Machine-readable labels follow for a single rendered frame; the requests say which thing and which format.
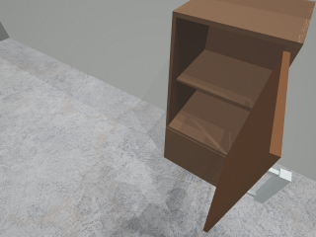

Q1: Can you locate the cupboard door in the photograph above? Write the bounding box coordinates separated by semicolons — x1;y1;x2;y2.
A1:
203;51;290;233

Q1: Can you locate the handle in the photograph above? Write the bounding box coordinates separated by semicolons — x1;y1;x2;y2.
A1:
246;168;292;203

